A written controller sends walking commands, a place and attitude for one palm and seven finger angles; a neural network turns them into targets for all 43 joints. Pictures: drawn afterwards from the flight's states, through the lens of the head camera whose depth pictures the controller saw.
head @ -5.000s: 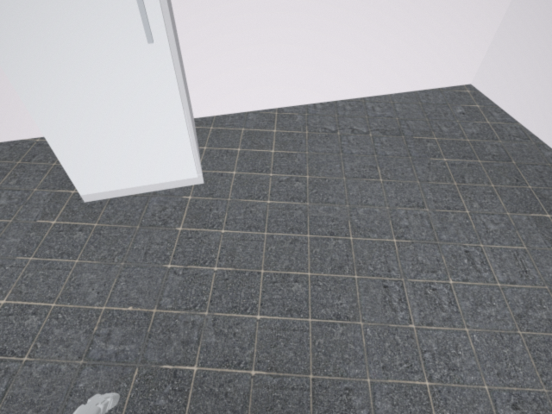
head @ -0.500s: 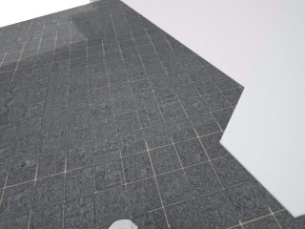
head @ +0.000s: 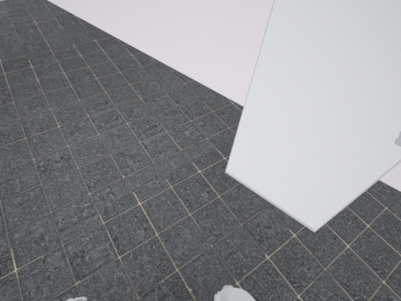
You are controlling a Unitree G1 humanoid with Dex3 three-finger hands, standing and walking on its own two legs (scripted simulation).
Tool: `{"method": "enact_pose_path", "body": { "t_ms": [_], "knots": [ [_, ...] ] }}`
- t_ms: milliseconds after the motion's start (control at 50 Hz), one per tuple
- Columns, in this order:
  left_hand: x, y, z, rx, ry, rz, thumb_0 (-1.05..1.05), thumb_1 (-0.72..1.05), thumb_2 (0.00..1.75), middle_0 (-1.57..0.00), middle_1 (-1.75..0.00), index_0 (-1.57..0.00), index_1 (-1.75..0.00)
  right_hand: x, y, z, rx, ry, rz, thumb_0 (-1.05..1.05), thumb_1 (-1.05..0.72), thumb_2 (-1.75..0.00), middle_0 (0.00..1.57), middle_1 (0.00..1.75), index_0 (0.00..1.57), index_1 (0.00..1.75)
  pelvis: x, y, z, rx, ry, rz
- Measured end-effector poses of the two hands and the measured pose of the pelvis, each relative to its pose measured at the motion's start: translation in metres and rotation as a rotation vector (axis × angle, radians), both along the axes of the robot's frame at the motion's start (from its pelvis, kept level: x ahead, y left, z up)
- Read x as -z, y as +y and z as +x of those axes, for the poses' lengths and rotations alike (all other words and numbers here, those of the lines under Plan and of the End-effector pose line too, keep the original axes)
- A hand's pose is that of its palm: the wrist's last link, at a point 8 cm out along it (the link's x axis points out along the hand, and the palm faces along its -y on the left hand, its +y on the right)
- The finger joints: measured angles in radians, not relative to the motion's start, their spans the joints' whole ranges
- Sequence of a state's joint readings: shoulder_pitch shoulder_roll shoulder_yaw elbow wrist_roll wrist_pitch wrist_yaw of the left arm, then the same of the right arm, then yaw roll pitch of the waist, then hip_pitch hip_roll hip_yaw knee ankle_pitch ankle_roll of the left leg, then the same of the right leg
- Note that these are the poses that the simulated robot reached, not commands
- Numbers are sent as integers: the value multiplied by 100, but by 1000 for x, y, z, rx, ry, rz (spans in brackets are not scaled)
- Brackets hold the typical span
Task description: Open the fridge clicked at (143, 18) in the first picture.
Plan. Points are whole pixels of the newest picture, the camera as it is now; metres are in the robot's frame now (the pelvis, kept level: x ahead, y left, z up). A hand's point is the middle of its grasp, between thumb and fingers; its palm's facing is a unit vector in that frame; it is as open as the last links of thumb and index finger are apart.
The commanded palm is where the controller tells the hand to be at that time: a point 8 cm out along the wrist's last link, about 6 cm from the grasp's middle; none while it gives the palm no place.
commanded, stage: turn to face it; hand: right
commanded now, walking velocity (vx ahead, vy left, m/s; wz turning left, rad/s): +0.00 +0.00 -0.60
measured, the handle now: out of the picture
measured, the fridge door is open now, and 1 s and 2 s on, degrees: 0 0 0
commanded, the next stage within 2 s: take the last steps up to it in 0.82 s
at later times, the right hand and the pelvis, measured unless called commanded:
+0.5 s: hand out of the picture -0.01 -0.28 -0.16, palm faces +0.33 +0.90 -0.27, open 7.4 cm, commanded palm none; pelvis -0.01 -0.04 +0.00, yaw -17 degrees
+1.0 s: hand out of the picture -0.03 -0.19 -0.14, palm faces +0.49 +0.83 -0.25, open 7.4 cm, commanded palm none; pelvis +0.00 +0.00 +0.01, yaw -29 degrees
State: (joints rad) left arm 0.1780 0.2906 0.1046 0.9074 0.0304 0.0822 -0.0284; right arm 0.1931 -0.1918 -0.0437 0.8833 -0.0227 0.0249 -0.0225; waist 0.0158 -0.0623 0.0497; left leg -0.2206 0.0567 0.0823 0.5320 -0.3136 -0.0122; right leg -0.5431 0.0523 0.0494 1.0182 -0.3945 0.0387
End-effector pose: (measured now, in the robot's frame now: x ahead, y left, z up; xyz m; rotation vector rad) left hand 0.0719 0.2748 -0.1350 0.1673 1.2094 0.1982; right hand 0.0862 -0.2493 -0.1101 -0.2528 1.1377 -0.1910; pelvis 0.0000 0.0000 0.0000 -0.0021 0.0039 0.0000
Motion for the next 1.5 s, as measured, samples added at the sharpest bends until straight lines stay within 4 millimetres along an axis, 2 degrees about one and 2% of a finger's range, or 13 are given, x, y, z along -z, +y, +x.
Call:
{"method": "enact_pose_path", "body": {
  "t_ms": [160,280,360,480,580,720,800,1020,1180,1240,1300,1360,1500],
  "knots": [
    [-5,-22,41,155,6,-13,0,91,90,-19,-30,-20,-30,9,-2,-58,124,65,35,0,-90,-89,21,30,20,30,-2,-3,-4,121,-8,-27],
    [-6,-67,83,300,-39,19,0,91,90,-19,-30,-20,-30,37,-34,-111,254,137,70,0,-90,-89,21,30,20,30,13,-27,-6,204,8,-8],
    [-16,-90,92,349,-81,31,0,91,90,-20,-30,-20,-30,39,-54,-132,315,192,63,0,-90,-89,21,30,20,30,9,-37,-10,234,1,12],
    [-23,-102,83,389,-36,33,0,91,90,-20,-30,-20,-30,22,-71,-121,356,110,48,1,-91,-90,20,30,20,30,-4,-41,-10,295,-2,25],
    [-17,-100,75,398,-1,10,0,91,90,-20,-30,-21,-30,11,-69,-102,365,39,27,1,-91,-90,20,30,20,30,-5,-35,-7,338,-2,15],
    [9,-77,72,400,47,-36,0,91,90,-20,-30,-21,-30,1,-41,-76,365,-51,-9,0,-91,-90,20,30,20,30,4,-11,1,392,1,-17],
    [16,-66,76,411,74,-47,0,91,90,-20,-30,-20,-30,-5,-17,-84,380,-61,-13,0,-91,-89,20,30,20,30,2,0,3,432,-11,-23],
    [5,-71,86,521,125,-15,0,91,90,-19,-30,-20,-30,4,24,-161,542,50,62,0,-91,-89,21,30,20,30,-7,2,-2,516,-18,-31],
    [-7,-129,104,627,27,11,0,91,90,-19,-30,-20,-30,34,33,-253,671,232,175,0,-91,-89,21,30,20,30,1,-32,-9,544,-14,19],
    [-12,-148,98,618,-2,9,0,91,90,-19,-30,-20,-30,40,30,-270,671,318,218,0,-91,-89,20,30,20,30,1,-46,-7,528,-26,15],
    [-18,-153,83,582,21,21,0,93,90,-20,-30,-20,-30,37,18,-263,654,335,240,1,-91,-90,20,30,20,30,-6,-58,0,527,-32,17],
    [-19,-149,66,553,87,37,0,93,90,-20,-30,-20,-30,34,0,-239,639,296,240,1,-91,-90,20,30,19,30,-11,-68,10,529,-33,17],
    [-12,-140,28,457,275,41,0,92,90,-20,-30,-20,-30,34,-45,-147,573,179,205,1,-91,-90,20,30,19,30,-8,-84,46,516,-31,6]
  ]
}}
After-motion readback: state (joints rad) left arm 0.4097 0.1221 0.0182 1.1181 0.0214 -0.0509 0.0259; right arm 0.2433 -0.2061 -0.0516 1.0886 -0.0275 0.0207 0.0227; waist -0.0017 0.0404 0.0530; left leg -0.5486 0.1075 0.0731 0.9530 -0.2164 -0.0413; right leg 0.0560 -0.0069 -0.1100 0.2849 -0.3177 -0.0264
